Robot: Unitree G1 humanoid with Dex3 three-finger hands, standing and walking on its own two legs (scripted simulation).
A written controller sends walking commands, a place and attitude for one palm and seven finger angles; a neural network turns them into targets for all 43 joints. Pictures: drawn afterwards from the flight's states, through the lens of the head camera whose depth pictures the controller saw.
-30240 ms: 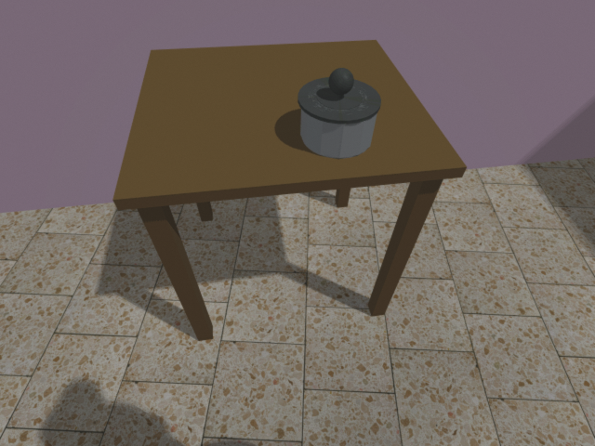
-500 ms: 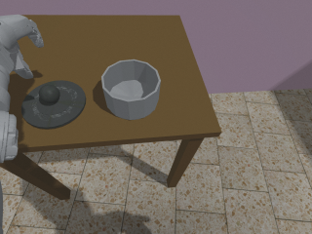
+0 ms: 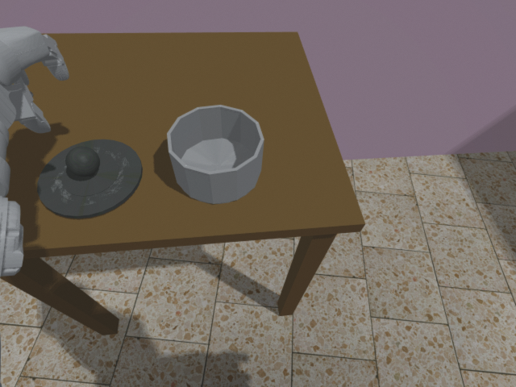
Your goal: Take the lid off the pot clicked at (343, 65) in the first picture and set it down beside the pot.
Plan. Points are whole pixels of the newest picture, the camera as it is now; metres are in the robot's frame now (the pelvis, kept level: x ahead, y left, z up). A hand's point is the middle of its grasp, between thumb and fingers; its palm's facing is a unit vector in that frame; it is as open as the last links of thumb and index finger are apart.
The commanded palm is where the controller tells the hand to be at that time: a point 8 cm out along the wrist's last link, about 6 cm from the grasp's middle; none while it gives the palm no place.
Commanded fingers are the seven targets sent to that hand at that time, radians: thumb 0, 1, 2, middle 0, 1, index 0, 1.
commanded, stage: draw the hand back to the body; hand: left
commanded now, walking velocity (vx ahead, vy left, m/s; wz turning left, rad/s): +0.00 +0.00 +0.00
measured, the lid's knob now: (83, 161) +0.50 +0.28 +0.03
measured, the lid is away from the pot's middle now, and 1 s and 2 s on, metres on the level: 0.23 0.23 0.23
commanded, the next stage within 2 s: none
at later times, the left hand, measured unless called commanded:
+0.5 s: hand (61, 110) +0.43 +0.22 +0.21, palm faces +0.17 -0.88 -0.45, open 11.1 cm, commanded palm +0.37 +0.27 +0.23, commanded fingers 0.00 0.08 0.73 -0.35 -0.75 -0.35 -0.75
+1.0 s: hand (44, 162) +0.34 +0.21 +0.21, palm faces +0.40 -0.88 -0.24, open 9.1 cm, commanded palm +0.28 +0.25 +0.22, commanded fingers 0.00 0.67 0.85 -0.24 -0.43 -0.24 -0.43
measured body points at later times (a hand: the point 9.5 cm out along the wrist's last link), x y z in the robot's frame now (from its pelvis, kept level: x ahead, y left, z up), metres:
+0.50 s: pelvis -0.01 -0.01 +0.01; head +0.02 -0.01 +0.46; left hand +0.41 +0.26 +0.23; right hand +0.12 -0.24 -0.09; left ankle -0.02 +0.06 -0.73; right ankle -0.03 -0.12 -0.73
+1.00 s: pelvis +0.00 -0.06 +0.02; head -0.01 -0.07 +0.47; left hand +0.31 +0.25 +0.23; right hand +0.16 -0.31 -0.08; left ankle -0.01 +0.06 -0.73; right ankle -0.03 -0.12 -0.73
